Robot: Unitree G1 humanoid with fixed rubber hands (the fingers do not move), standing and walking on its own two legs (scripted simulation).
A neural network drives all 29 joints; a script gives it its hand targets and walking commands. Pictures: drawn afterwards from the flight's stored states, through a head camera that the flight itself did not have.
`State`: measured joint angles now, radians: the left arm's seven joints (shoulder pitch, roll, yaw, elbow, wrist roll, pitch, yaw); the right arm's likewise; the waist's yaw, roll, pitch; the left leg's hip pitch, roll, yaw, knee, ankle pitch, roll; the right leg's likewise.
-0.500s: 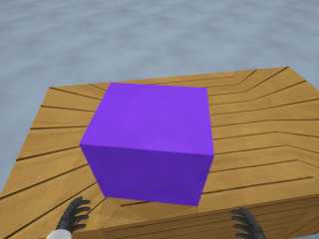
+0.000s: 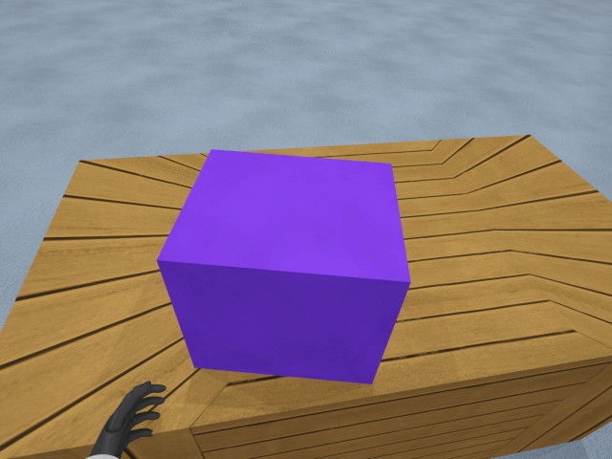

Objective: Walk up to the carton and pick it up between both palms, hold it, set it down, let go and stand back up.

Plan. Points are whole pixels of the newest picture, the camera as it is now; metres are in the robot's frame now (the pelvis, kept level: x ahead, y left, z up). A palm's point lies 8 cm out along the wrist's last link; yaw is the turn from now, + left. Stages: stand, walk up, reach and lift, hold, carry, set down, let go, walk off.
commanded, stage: stand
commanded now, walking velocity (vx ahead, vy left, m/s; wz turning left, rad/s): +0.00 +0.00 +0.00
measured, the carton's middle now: (291, 266) +0.43 +0.02 +0.01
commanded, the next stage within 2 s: none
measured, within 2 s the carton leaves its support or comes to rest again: neither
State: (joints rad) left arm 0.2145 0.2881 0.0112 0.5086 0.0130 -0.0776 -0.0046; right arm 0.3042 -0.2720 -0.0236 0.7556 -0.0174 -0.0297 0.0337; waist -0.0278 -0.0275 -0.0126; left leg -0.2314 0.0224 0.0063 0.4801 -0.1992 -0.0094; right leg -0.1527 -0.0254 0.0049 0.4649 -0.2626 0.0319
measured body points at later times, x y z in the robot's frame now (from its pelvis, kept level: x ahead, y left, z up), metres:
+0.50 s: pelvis -0.01 +0.00 -0.01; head -0.04 +0.01 +0.44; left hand +0.17 +0.25 -0.05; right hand +0.07 -0.26 -0.11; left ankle +0.04 +0.12 -0.74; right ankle -0.01 -0.14 -0.74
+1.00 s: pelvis -0.01 -0.01 -0.01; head -0.03 +0.00 +0.44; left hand +0.17 +0.25 -0.05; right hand +0.09 -0.27 -0.11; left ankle +0.04 +0.13 -0.74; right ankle -0.01 -0.14 -0.74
